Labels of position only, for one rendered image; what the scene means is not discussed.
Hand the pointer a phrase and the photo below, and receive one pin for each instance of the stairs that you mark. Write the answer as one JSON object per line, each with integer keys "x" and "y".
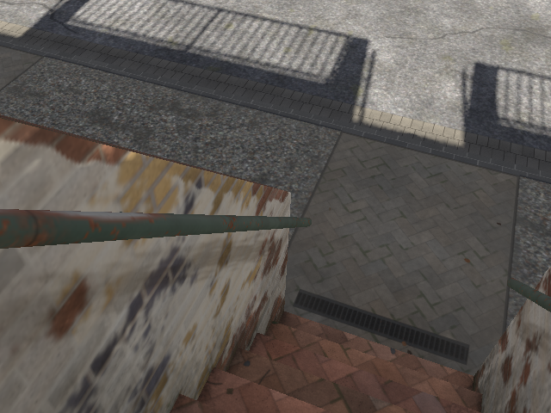
{"x": 302, "y": 366}

